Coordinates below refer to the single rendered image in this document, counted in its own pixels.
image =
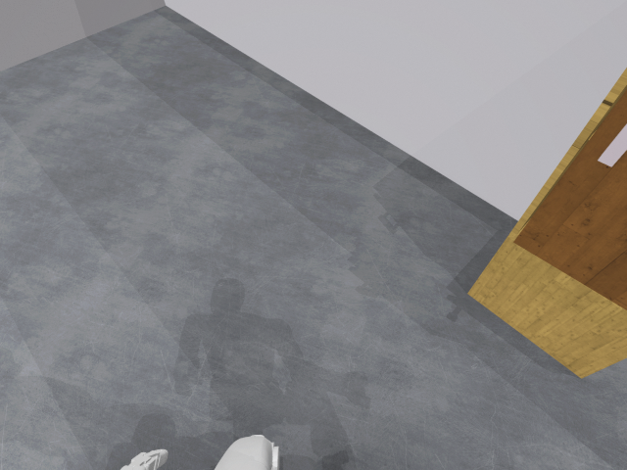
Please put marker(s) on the robot left hand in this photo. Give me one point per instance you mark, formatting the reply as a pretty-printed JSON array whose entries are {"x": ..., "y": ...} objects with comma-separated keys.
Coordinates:
[{"x": 148, "y": 461}]

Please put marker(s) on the handle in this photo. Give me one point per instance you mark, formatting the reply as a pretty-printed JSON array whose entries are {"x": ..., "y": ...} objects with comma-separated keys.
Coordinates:
[{"x": 616, "y": 148}]

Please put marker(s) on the cupboard door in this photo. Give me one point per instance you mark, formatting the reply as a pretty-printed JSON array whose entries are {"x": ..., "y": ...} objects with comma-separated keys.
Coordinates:
[{"x": 581, "y": 227}]

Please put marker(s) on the robot left thigh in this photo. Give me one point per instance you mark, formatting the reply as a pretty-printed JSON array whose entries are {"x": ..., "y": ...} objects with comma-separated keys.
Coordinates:
[{"x": 250, "y": 453}]

